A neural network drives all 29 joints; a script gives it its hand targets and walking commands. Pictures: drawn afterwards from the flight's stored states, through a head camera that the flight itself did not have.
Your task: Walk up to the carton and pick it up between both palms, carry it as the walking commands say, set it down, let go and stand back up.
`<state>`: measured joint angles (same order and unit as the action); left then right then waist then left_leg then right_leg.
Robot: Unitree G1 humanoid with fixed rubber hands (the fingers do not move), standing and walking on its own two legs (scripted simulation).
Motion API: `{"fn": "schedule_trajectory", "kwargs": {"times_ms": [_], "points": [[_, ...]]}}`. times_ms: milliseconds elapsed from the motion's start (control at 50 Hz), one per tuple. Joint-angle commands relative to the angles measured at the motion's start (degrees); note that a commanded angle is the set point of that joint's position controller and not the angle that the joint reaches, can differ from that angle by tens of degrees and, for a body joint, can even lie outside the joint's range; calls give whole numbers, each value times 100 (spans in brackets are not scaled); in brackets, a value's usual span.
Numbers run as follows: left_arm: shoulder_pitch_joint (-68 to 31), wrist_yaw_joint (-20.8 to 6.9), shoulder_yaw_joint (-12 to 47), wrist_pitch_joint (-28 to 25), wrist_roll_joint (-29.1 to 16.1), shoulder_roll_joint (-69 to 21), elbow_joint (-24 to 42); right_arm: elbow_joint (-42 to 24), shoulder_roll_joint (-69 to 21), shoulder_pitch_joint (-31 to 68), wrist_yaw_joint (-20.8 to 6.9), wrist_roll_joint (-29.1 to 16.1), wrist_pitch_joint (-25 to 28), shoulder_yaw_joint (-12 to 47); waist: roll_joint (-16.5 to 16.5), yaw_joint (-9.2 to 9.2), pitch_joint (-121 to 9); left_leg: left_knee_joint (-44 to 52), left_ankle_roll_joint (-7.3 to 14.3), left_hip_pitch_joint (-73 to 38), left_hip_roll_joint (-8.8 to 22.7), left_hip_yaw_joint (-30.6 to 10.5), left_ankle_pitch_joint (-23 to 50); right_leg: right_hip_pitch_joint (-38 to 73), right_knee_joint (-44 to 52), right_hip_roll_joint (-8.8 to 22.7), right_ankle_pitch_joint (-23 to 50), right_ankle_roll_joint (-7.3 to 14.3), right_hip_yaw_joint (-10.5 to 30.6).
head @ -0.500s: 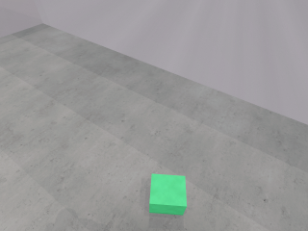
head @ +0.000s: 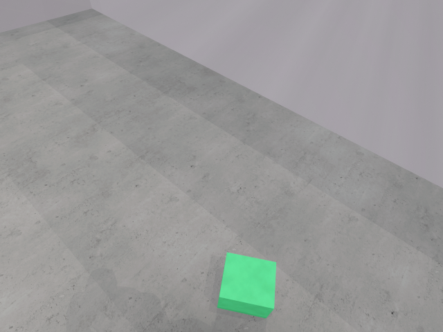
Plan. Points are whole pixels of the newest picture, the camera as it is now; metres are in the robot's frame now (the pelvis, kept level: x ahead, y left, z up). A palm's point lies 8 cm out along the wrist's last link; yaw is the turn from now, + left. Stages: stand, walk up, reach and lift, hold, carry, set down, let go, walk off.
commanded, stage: walk up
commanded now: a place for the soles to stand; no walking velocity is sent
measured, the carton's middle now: (246, 285) +0.41 -0.14 -0.68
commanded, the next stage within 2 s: none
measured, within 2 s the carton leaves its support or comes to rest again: neither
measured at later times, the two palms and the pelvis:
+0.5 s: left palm out of the picture +0.01 +0.22 -0.12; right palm out of the picture +0.10 -0.25 -0.14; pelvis +0.01 -0.02 +0.00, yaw +6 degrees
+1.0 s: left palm out of the picture -0.01 +0.22 -0.12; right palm out of the picture +0.05 -0.26 -0.13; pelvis -0.01 -0.02 +0.01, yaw +0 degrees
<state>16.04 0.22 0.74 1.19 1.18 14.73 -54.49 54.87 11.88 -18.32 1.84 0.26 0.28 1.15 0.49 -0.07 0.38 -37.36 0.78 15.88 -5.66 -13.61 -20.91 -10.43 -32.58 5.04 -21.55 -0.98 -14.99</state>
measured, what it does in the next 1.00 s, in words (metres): stands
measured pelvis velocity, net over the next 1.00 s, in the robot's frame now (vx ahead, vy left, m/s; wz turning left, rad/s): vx -0.01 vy -0.02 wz -0.01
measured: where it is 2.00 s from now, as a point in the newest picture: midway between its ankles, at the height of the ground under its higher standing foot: outside the picture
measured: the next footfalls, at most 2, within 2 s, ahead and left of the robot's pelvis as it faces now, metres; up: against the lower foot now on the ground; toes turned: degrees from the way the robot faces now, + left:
none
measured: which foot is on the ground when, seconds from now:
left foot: down 0.00-1.00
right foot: down 0.00-1.00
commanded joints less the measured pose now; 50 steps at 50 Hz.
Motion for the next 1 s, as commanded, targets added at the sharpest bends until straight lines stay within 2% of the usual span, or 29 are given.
{"fn": "schedule_trajectory", "kwargs": {"times_ms": [0,60,80,120,160,180,200,220,240,260,280,300,320,340,360,380,440,460,480,500,620,660,740,760,820,840,940,960,980], "points": [[703,96,-240,-84,82,954,30,-346,786,4,46,36,129,-201,65,-241,-182,-258,151,1192,410,31,2794,1524,687,1090,2612,824,995],[642,68,-235,-48,103,902,7,-399,741,114,83,82,145,-218,171,-210,-174,-368,133,1045,459,296,2481,1352,598,1310,3037,939,890],[433,46,-240,-10,99,923,90,-358,781,48,73,81,111,-195,102,-98,-52,-97,76,849,538,200,2369,1039,524,1215,2396,857,716],[167,55,-178,48,60,701,101,-278,702,-128,27,131,110,-176,4,8,248,260,341,364,513,5,2885,473,199,681,1751,549,308],[42,-1,-143,100,62,608,199,-235,980,-387,45,117,77,-267,-540,154,157,831,607,-213,861,-792,2927,-228,-603,218,667,313,296],[-124,-34,-123,124,52,626,255,-241,1066,-599,101,90,85,-312,-598,259,139,1125,816,-646,1169,-1557,3325,-763,-1036,-72,-173,233,537],[-374,-48,-98,120,-1,547,354,-178,1195,-736,153,83,117,-362,-899,390,300,1352,1043,-979,1394,-2281,4098,-1303,-1365,-259,-1101,189,940],[-476,-10,-126,95,5,528,395,-100,1195,-821,179,95,169,-375,-825,434,236,1353,1282,-1366,1631,-2593,4902,-1644,-1584,-232,-1494,174,1269],[-348,31,-84,59,-36,494,356,-202,1288,-547,203,99,172,-389,-985,268,169,1284,1282,-1527,1660,-2275,5019,-1697,-1543,-160,-1522,207,1468],[-204,59,-111,9,-81,519,323,-311,1230,-99,191,91,145,-379,-924,122,104,1260,1309,-1533,1671,-1967,4583,-1567,-1182,-99,-1270,253,1561],[151,106,-82,-82,-85,361,206,-433,1094,377,173,91,130,-349,-1052,-139,5,1059,1303,-1328,1637,-1437,4639,-1154,-604,-18,-581,344,1508],[553,134,-77,-165,-62,392,34,-514,901,779,111,97,98,-268,-771,-401,-78,784,1013,-706,1361,-883,4353,-257,266,28,337,397,1479],[978,140,-136,-220,-26,543,-106,-525,717,1013,35,79,57,-222,-381,-583,-441,394,499,-47,931,-323,3373,955,970,234,1590,482,1828],[855,150,-214,-232,-7,987,-126,-569,383,1005,10,-6,54,-113,613,-396,-409,-182,106,429,466,294,2214,1276,1331,926,2639,759,2711],[486,124,-195,-187,-67,916,-63,-408,289,782,39,27,-26,-84,513,-165,32,50,-14,282,312,593,709,658,1313,1337,3475,1110,3007],[273,93,-148,-183,-13,966,-54,-317,455,617,75,44,-46,-103,347,-45,179,386,36,-211,448,625,805,130,1177,1337,3530,1252,2936],[53,68,-80,-230,-34,709,-1,-182,660,728,-3,87,51,-119,490,2,213,867,202,-674,652,330,2036,80,914,462,3325,660,2082],[130,65,-36,-239,-62,588,-34,-153,706,812,-21,110,40,-158,498,-85,283,861,240,-796,715,323,2307,-63,888,389,3275,522,1992],[81,65,-43,-243,-41,627,-24,-139,701,689,-24,59,26,-147,503,-19,161,906,243,-843,760,388,2280,16,871,328,3165,519,1992],[121,79,-25,-256,-73,527,-30,-87,702,722,-11,65,27,-172,335,35,183,913,234,-870,811,412,2312,40,885,317,3124,466,1972],[231,71,-11,-260,-55,472,-145,-17,674,974,0,39,34,-79,273,-76,33,1230,205,-696,834,471,1936,236,1060,189,2433,453,1987],[303,67,-6,-256,-75,524,-170,39,669,1048,-20,72,24,-65,-95,-118,128,1232,194,-701,803,576,1597,25,1131,204,2009,482,2146],[342,58,9,-263,-49,496,-233,151,743,1065,-9,54,34,-55,122,-105,276,1473,209,-688,864,557,1178,-194,1228,127,1386,449,2241],[286,58,9,-264,-64,523,-213,201,721,1099,-15,46,39,-40,-115,-94,345,1566,213,-545,893,569,1029,-228,1235,55,1151,449,2220],[249,70,36,-292,-60,472,-299,240,712,1073,-23,10,79,-32,13,-47,235,1611,265,-636,954,574,1072,-139,1218,12,1263,432,2243],[306,65,43,-305,-56,465,-323,270,805,1111,-16,32,80,-29,-15,-122,179,1661,264,-613,957,597,1009,-99,1141,-29,1187,412,2247],[357,81,62,-320,-61,546,-396,411,780,1013,-15,-3,89,-2,-139,-106,324,1670,262,-587,941,752,902,-220,1184,-24,1179,441,2456],[434,89,90,-310,-77,486,-462,423,770,917,-28,10,79,12,68,-96,297,1695,264,-695,972,737,910,-312,1236,-28,1118,429,2424],[430,89,70,-306,-70,488,-457,478,821,920,-17,18,81,-22,-142,-61,253,1666,290,-795,1023,741,943,-363,1192,-23,1106,448,2427]]}}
